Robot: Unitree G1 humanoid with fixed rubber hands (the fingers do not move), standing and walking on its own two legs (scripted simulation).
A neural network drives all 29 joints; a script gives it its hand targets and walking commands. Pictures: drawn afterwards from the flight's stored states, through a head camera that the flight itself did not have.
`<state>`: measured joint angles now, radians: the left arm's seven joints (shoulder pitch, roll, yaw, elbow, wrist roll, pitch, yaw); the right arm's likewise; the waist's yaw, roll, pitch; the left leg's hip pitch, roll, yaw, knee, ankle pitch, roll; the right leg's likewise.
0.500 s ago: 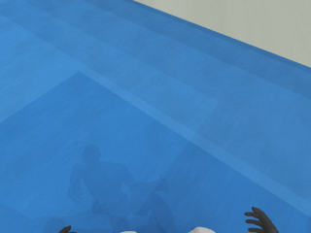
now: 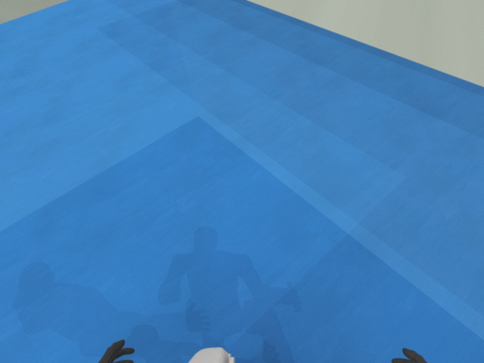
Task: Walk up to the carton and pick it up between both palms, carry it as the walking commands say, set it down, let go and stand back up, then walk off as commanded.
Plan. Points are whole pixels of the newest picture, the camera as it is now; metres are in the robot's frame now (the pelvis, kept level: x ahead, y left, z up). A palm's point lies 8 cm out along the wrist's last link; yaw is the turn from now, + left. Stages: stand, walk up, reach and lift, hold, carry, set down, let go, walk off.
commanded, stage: walk up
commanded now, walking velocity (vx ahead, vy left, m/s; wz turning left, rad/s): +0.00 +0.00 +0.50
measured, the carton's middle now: out of the picture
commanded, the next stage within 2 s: none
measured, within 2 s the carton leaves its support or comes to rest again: neither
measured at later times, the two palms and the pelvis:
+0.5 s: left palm out of the picture +0.04 +0.34 -0.12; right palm (386, 359) +0.15 -0.20 -0.10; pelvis -0.01 +0.05 +0.00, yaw +16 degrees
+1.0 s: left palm out of the picture -0.10 +0.29 -0.11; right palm (340, 308) +0.23 -0.15 -0.12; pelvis +0.00 +0.02 +0.00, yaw +32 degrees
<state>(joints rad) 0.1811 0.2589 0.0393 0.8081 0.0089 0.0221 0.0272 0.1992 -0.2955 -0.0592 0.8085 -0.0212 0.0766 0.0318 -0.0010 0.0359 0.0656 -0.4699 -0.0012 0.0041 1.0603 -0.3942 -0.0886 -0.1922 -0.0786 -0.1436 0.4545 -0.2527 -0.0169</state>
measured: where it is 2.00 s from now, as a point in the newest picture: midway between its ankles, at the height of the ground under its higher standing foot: outside the picture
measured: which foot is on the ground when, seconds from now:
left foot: up 0.00-0.20, down 0.22-0.66, up 0.68-1.00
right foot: down 0.00-0.22, up 0.24-0.64, down 0.66-1.00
